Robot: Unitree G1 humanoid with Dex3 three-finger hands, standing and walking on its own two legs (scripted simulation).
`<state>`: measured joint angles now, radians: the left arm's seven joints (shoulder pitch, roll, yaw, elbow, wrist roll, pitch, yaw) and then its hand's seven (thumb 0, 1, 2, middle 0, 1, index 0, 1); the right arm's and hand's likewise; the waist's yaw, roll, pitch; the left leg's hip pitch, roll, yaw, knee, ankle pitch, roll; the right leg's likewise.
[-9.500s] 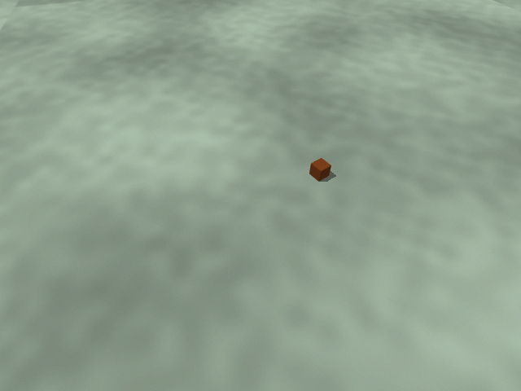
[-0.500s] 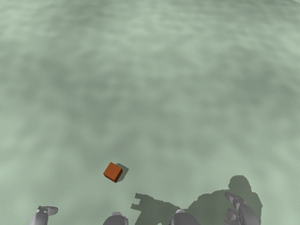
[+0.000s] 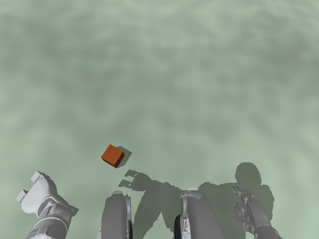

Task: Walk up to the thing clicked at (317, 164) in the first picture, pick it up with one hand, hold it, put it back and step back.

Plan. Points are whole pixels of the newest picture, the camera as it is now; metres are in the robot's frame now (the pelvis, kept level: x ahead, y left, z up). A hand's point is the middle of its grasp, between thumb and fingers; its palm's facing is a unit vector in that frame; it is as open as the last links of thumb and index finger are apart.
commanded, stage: rise first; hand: left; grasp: from above
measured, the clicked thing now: (113, 156) +0.47 +0.20 -0.55
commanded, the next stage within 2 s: none
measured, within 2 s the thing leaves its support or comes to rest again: neither
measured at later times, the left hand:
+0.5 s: hand (85, 170) +0.36 +0.26 -0.34, palm faces -0.11 -0.43 -0.90, open 13.7 cm
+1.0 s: hand (94, 161) +0.41 +0.25 -0.40, palm faces -0.13 -0.43 -0.89, open 13.8 cm
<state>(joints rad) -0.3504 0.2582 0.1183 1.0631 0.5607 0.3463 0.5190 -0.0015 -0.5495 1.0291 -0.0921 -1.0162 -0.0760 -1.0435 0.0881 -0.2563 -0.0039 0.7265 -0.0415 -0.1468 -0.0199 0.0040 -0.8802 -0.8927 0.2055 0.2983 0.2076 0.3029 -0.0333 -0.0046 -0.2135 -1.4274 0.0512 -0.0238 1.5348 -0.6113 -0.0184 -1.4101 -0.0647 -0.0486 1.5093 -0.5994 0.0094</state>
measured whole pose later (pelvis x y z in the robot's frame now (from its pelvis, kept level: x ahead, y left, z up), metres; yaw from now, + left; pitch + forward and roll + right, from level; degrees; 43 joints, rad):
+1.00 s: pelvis -0.06 +0.00 -0.25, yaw -5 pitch +34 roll -5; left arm -1.23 0.68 0.50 1.78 0.65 0.43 0.75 0.00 -0.49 1.00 -0.10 -1.04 -0.10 -1.04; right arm 0.15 -0.35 0.02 0.92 -0.16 -0.28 0.34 0.00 -0.89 -0.89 0.20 0.30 0.20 0.30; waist -0.27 0.04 0.00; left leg -2.28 0.07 -0.11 2.34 -0.66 -0.01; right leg -2.26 -0.03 -0.05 2.26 -0.60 0.01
